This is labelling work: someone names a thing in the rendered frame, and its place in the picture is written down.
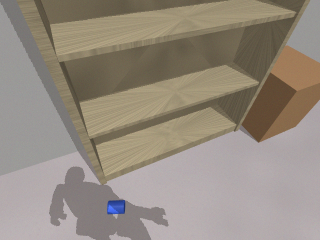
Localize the bookshelf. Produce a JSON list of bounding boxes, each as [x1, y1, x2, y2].
[[16, 0, 310, 185]]

